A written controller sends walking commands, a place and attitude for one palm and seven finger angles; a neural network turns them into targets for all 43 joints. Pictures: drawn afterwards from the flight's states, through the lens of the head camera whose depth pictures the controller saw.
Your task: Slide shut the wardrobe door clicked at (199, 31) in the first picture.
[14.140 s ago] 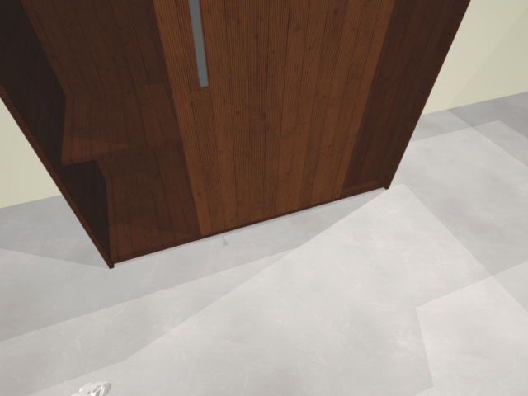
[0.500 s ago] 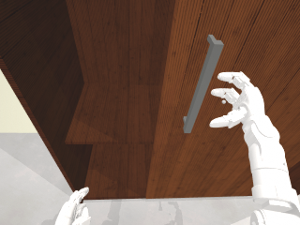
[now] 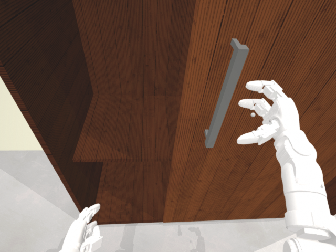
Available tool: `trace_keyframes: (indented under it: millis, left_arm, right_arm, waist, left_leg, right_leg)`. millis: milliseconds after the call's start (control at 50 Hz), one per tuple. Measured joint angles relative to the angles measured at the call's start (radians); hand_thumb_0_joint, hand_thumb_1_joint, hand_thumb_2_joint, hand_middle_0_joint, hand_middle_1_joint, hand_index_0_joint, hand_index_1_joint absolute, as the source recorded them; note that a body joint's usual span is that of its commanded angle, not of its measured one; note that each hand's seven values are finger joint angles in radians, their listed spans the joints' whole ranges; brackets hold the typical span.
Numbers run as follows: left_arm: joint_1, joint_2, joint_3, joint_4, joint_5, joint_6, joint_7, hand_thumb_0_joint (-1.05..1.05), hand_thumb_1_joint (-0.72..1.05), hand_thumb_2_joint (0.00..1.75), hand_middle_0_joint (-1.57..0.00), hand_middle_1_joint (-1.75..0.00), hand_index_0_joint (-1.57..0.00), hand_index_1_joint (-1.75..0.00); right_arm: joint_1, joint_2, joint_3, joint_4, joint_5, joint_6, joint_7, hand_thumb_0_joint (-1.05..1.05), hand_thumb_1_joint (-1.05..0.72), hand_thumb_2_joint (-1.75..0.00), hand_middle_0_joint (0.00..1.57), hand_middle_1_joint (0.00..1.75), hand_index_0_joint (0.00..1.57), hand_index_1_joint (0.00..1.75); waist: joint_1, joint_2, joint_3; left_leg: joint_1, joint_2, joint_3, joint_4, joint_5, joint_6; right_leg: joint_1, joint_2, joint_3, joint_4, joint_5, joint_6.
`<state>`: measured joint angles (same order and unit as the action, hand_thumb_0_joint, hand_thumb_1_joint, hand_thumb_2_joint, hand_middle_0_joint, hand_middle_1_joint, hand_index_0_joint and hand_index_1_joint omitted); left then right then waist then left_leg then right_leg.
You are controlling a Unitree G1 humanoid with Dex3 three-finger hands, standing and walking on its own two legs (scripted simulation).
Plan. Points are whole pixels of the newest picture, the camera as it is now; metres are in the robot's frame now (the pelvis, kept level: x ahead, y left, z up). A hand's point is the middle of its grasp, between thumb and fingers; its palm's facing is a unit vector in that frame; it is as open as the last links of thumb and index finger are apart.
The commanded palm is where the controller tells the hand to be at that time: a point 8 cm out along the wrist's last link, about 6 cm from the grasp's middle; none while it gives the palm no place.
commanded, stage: feel for the door with the fingertips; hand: right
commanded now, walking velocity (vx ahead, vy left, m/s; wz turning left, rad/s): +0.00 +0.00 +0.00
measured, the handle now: (220, 101) +0.43 -0.09 +0.17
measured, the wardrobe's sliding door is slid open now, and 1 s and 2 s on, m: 0.39 0.39 0.39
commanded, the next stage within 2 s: slide the fingers in behind the handle in 0.70 s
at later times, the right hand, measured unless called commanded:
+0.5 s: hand (238, 113) +0.38 -0.12 +0.18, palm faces -0.09 +1.00 -0.01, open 14.0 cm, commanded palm +0.36 -0.18 +0.18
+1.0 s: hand (239, 109) +0.39 -0.13 +0.19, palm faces -0.08 +1.00 -0.01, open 13.7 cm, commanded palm +0.37 -0.17 +0.18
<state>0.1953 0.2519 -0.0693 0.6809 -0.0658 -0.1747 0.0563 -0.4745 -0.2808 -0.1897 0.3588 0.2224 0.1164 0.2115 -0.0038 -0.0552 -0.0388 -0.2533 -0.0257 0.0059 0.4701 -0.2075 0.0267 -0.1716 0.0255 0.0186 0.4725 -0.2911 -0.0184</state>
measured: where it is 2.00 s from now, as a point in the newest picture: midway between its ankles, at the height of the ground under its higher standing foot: outside the picture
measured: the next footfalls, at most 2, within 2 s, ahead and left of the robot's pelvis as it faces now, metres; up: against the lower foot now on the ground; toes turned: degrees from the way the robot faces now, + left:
none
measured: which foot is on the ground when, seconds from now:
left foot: down 0.00-1.00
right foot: down 0.00-1.00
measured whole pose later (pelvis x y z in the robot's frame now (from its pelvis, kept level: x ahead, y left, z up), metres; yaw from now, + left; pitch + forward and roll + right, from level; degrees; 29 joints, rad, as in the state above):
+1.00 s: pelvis -0.01 +0.00 +0.00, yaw +0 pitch +0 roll +0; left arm 0.21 0.24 -0.07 0.72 -0.07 -0.15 0.06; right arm -0.60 -0.22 -0.12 0.49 0.21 0.10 0.14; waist -0.01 -0.05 -0.03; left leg -0.26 -0.02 0.01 0.46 -0.19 0.02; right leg -0.19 0.03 0.02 0.47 -0.28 -0.02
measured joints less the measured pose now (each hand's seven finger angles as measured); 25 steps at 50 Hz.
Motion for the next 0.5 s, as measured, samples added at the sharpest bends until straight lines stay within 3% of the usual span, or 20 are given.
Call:
trace_keyframes:
  millis: [120,320,500]
  left_arm:
    - [0.003,0.002,-0.003,0.006,-0.004,0.006,-0.001,0.01,0.91,0.9,-0.2,-0.3,-0.2,-0.3]
    - [-0.005,0.0,0.001,0.018,0.001,0.005,-0.001,0.01,0.91,0.9,-0.2,-0.3,-0.2,-0.3]
    - [-0.007,-0.008,0.001,0.014,0.005,0.016,-0.007,0.01,0.91,0.9,-0.2,-0.3,-0.2,-0.3]
  right_arm:
    - [-0.007,0.003,0.005,0.015,0.009,0.01,0.009,-0.01,0.5,-0.3,0.3,1.2,0.31,1.2]
    - [-0.009,0.045,0.048,-0.007,0.0,0.012,-0.034,-0.01,0.5,-0.3,0.3,1.2,0.31,1.2]
    - [-0.005,0.057,0.041,-0.014,-0.008,0.022,-0.058,-0.01,0.5,-0.3,0.3,1.2,0.31,1.2]
  waist:
    - [-0.002,-0.002,-0.004]
    - [-0.001,0.001,0.006]
    - [0.005,0.001,-0.002]
  left_leg:
    - [-0.002,-0.001,0.004,0.001,0.0,0.001]
    - [-0.005,-0.001,0.003,0.004,-0.001,0.001]
    - [0.002,-0.006,-0.008,-0.003,0.002,0.002]
  right_leg:
    - [-0.004,-0.001,0.004,0.003,0.0,0.001]
    - [-0.006,-0.001,0.002,0.005,-0.001,0.002]
    - [0.006,-0.005,-0.008,-0.006,-0.001,0.002]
